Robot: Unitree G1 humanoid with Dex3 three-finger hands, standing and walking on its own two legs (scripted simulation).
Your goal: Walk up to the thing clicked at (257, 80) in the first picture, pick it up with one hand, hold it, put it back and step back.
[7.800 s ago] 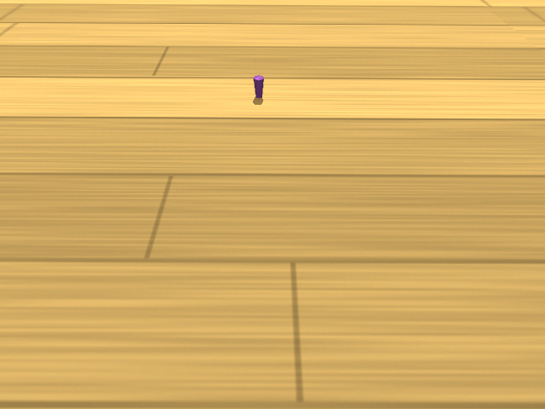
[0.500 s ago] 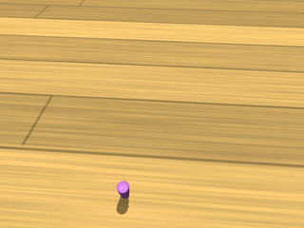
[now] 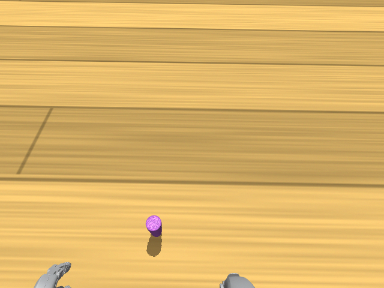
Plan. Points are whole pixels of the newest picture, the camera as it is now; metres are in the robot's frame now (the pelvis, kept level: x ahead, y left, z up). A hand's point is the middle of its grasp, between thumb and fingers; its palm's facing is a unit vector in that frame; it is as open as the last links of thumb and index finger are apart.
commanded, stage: walk up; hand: left
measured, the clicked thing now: (155, 227) +0.45 +0.18 -0.68
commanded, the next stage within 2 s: stand in 0.80 s
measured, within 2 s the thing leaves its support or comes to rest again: neither
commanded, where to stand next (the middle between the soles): +0.08 -0.02 m, yaw -4 degrees
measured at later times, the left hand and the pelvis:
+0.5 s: hand out of the picture +0.08 +0.25 -0.14, palm faces -0.05 -0.94 -0.33, open 7.4 cm; pelvis -0.01 +0.00 +0.01, yaw -3 degrees
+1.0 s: hand out of the picture +0.13 +0.24 -0.11, palm faces -0.06 -0.94 -0.34, open 7.4 cm; pelvis +0.01 -0.01 +0.03, yaw -2 degrees
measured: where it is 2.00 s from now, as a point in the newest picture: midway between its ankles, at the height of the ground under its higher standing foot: outside the picture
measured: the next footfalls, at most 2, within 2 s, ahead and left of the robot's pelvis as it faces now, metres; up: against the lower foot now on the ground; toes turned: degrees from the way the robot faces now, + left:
right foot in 0.20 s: +0.04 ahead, -0.13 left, +0.00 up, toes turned -3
